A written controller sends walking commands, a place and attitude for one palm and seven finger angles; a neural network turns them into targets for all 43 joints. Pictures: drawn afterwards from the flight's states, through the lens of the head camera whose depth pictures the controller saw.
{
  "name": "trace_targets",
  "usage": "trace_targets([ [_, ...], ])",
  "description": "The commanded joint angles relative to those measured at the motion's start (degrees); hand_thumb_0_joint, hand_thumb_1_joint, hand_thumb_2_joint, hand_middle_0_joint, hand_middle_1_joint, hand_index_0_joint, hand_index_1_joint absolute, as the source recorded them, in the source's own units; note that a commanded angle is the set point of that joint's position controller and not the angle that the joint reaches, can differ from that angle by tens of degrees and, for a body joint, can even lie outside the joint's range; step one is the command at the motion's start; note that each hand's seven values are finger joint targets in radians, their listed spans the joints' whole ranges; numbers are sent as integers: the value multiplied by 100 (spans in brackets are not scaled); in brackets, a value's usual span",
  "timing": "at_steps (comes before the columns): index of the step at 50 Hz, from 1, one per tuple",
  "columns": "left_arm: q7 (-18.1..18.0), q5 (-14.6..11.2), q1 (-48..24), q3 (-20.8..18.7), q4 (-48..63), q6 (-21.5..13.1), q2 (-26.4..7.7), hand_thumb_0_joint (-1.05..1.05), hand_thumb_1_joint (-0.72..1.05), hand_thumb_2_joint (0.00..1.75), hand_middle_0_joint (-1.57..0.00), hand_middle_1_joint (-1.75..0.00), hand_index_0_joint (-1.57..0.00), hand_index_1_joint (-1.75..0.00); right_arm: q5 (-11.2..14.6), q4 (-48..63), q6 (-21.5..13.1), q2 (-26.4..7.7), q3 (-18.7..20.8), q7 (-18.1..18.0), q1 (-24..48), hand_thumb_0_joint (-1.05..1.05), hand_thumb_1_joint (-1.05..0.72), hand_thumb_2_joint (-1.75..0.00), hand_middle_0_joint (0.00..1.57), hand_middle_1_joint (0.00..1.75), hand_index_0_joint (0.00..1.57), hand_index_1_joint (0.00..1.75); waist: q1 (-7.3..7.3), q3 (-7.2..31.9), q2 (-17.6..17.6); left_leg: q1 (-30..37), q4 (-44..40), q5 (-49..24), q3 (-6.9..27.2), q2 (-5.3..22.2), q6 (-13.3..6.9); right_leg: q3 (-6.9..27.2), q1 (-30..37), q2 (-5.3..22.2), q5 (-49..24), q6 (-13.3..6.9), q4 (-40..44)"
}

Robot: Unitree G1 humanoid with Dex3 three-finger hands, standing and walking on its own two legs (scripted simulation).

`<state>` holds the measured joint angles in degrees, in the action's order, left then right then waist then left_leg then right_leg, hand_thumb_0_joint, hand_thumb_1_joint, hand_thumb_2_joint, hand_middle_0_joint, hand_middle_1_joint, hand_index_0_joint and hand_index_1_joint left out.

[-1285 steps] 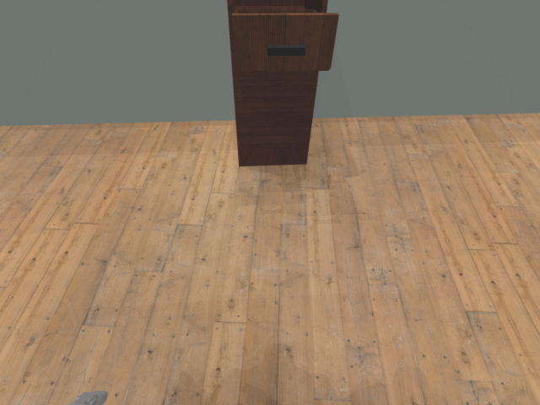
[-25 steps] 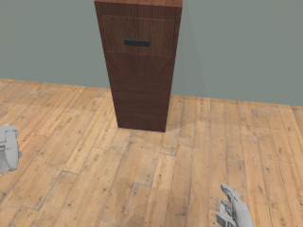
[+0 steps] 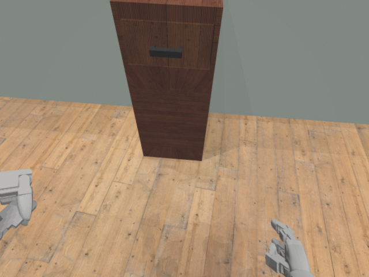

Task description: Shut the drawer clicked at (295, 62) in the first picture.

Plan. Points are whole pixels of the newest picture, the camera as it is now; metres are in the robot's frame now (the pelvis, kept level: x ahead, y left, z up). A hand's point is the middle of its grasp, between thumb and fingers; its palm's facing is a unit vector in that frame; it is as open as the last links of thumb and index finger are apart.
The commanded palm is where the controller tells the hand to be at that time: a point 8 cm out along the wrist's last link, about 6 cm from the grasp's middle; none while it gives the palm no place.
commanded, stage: let the arm hang, fingers relaxed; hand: left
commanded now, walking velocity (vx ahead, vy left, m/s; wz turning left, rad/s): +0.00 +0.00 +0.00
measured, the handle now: (166, 49) +0.88 +0.10 +0.02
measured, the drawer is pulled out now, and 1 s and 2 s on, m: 0.00 0.00 0.00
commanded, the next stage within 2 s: look to check the result in 1.14 s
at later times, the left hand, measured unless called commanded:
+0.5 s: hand out of the picture -0.05 +0.21 -0.18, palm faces +0.05 -0.97 -0.22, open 4.1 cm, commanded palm none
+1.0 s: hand out of the picture -0.03 +0.18 -0.17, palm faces +0.04 -0.98 -0.18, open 7.2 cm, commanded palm none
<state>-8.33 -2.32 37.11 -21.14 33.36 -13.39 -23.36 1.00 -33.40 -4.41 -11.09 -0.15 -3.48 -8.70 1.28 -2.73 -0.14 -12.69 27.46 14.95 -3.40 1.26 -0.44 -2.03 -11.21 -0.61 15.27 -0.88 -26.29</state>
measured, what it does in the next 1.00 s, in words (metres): stands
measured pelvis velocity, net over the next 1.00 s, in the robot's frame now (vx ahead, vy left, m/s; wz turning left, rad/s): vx -0.03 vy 0.02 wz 0.01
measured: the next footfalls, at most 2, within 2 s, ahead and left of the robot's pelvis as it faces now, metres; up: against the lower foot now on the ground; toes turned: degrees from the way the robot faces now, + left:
none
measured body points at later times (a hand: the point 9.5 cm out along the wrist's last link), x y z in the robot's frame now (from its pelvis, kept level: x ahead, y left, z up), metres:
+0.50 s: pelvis -0.03 +0.01 +0.00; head -0.01 +0.03 +0.45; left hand -0.05 +0.26 -0.16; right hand -0.02 -0.23 -0.15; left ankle -0.01 +0.11 -0.74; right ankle -0.02 -0.11 -0.74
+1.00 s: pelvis -0.03 +0.02 +0.00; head -0.02 +0.02 +0.45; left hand -0.03 +0.23 -0.16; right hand -0.04 -0.19 -0.16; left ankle -0.01 +0.11 -0.74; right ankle -0.02 -0.11 -0.74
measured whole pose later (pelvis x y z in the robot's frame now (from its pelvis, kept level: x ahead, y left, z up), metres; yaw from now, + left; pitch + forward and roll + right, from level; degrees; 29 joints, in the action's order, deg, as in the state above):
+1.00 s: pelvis -0.03 +0.02 +0.00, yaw +1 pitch -2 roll +0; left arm -2.2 0.5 16.1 -0.1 -64.5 0.2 -7.4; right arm -0.6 -63.6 0.4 -6.5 0.3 -1.9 -18.2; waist 0.8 -1.7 -0.4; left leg -11.8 24.4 11.3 -3.6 -0.8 -2.3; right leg -2.1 -10.7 1.4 12.4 0.4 -24.5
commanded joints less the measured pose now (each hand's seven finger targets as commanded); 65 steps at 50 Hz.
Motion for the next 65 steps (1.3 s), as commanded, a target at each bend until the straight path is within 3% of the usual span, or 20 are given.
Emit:
trace_targets([
  [1, -118, -65, 297, -742, 966, -263, -775, 0, 90, 90, -140, -160, -140, -160, -13, 850, -195, -689, 261, -76, 295, 0, -90, -90, 20, 30, 20, 30, -88, 838, -165, 101, -374, -1733, 481, 409, -86, 483, 536, 500, -2113, 4, 239],
  [2, 709, 548, -863, 1532, -3708, 581, -222, 0, 90, 90, -140, -160, -140, -160, 1, -508, -550, -1758, 548, 488, 528, 0, -90, -90, 20, 30, 20, 30, 107, 417, -168, -228, 568, -2319, 477, 517, -125, 158, -453, 889, -2599, -100, -596],
  [3, 800, 458, -872, 1376, -3895, 1035, 21, 0, 90, 90, -136, -156, -136, -156, -3, -489, -203, -1384, 556, 489, -19, 0, -90, -90, 20, 30, 20, 30, 60, 874, -192, -36, 425, -1891, 476, 534, -94, 404, -521, 797, -1786, -116, -442],
  [4, 818, 460, -855, 1431, -3909, 1161, 151, 0, 90, 90, -132, -151, -132, -151, -33, -417, -83, -1286, 485, 465, -93, 0, -90, -90, 20, 30, 20, 30, 45, 723, -316, -202, 320, -1251, 557, 578, -157, 298, -667, 719, -1004, -49, -419],
  [5, 829, 471, -1120, 1505, -4135, 1176, 226, 0, 90, 90, -128, -147, -128, -147, -85, -442, -29, -1172, 432, 457, -98, 0, -90, -90, 20, 30, 20, 30, -30, 823, -65, -443, 239, -1079, 741, 644, -261, 239, -618, 633, -632, -43, -550],
  [7, 838, 459, -1478, 1578, -4706, 1207, 126, 0, 90, 90, -120, -138, -120, -138, -173, -384, 71, -1184, 321, 423, -48, 0, -90, -90, 20, 30, 20, 30, -106, 728, 625, -725, 186, -920, 934, 564, -373, 323, -358, 640, -671, -80, -356],
  [9, 815, 444, -1820, 1637, -5407, 1226, 36, 0, 90, 90, -112, -130, -112, -130, -208, -487, 162, -1183, 310, 372, -61, 0, -90, -90, 20, 30, 20, 30, -74, 755, 1378, -392, 428, -1039, 743, 341, -282, 609, -350, 882, -1249, -257, -82],
  [10, 792, 437, -2016, 1671, -5750, 1264, -3, 0, 90, 90, -108, -125, -108, -125, -212, -554, 237, -1118, 300, 368, -131, 0, -90, -90, 20, 30, 20, 30, -27, 636, 1408, -285, 451, -1045, 651, 236, -225, 622, -427, 968, -1295, -348, -26],
  [12, 754, 387, -2134, 1784, -6407, 1335, 134, 0, 90, 90, -100, -117, -100, -117, -231, -833, 337, -903, 219, 349, -219, 0, -90, -90, 20, 30, 20, 30, -8, 497, 826, -87, 239, -1133, 598, 222, -184, 587, -476, 918, -1170, -318, 22],
  [14, 733, 342, -2162, 1869, -6968, 1374, 227, 0, 90, 90, -92, -108, -92, -108, -238, -1082, 372, -877, 148, 335, -205, 0, -90, -90, 20, 30, 20, 30, -75, 329, -173, -233, -221, -1014, 815, 363, -229, 518, -354, 673, -465, -184, 70],
  [15, 722, 338, -2080, 1889, -7224, 1378, 189, 0, 90, 90, -88, -104, -88, -104, -228, -1171, 379, -881, 132, 335, -201, 0, -90, -90, 20, 30, 20, 30, -155, 275, -513, -370, -366, -871, 903, 404, -253, 458, -173, 603, -237, -142, 132],
  [19, 711, 292, -1834, 1921, -8160, 1375, 379, 0, 90, 90, -72, -86, -72, -86, -225, -1605, 450, -688, 119, 276, -441, 0, -90, -90, 20, 30, 20, 30, -180, 117, -1238, -634, -809, 416, 938, 372, -228, 428, 66, 541, 251, -203, 486],
  [26, 706, 291, -1777, 1978, -8997, 1335, 560, 0, 90, 90, -44, -56, -44, -56, -185, -2161, 477, -548, 185, 218, -1074, 0, -90, -90, 20, 30, 20, 30, -103, 88, -172, -299, -940, 560, 969, 455, -260, 346, -97, 560, 350, -215, 741],
  [28, 693, 292, -1740, 1998, -9149, 1336, 635, 0, 90, 90, -36, -47, -36, -47, -182, -2294, 479, -504, 183, 203, -1186, 0, -90, -90, 20, 30, 20, 30, -89, -106, -100, -311, -968, 530, 960, 450, -265, 361, -215, 556, 368, -205, 775],
  [31, 670, 287, -1630, 2008, -9352, 1322, 707, 0, 90, 90, -24, -34, -24, -34, -174, -2460, 459, -409, 168, 191, -1302, 0, -90, -90, 20, 30, 20, 30, -102, -102, 85, -212, -984, 344, 927, 459, -273, 332, -224, 572, 266, -195, 741],
  [41, 609, 292, -1548, 2007, -9651, 1296, 918, 0, 90, 90, -20, -30, -20, -30, -173, -2829, 437, -95, 137, 175, -1416, 0, -90, -90, 20, 30, 20, 30, -108, -364, 67, -140, -970, -3, 741, 398, -243, 369, -310, 606, 84, -160, 751],
  [48, 597, 293, -1609, 1979, -9678, 1295, 1052, 0, 90, 90, -20, -30, -20, -30, -187, -2931, 419, -26, 143, 152, -1424, 0, -90, -90, 20, 30, 20, 30, -100, -490, -183, -194, -1067, 112, 770, 405, -223, 388, -338, 555, 77, -151, 727],
  [54, 597, 287, -1612, 1957, -9717, 1259, 1061, 0, 90, 90, -20, -30, -20, -30, -174, -2956, 377, -7, 152, 132, -1445, 0, -90, -90, 20, 30, 20, 30, -99, -213, -94, -8, -938, -377, 713, 408, -225, 394, -111, 583, -282, -158, 707],
  [65, 583, 281, -1599, 1967, -9785, 1257, 1089, 0, 90, 90, -20, -30, -20, -30, -159, -3022, 401, -18, 154, 119, -1447, 0, -90, -90, 20, 30, 20, 30, -84, -240, -25, 147, -854, -548, 660, 411, -207, 375, -144, 594, -255, -161, 758],
])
